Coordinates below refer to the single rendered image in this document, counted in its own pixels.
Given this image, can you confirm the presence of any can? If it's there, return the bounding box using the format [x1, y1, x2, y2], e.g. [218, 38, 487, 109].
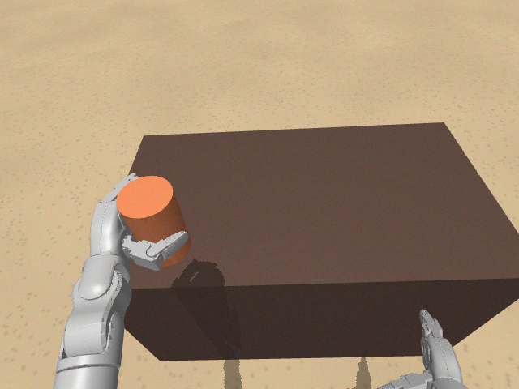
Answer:
[116, 176, 191, 267]

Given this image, can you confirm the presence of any left robot hand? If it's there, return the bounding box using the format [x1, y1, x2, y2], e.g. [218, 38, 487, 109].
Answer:
[90, 173, 189, 271]

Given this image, can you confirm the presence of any left robot arm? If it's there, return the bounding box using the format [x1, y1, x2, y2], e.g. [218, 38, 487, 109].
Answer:
[53, 254, 132, 389]

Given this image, can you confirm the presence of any right robot hand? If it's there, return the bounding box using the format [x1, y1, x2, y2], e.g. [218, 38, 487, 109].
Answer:
[377, 310, 463, 389]

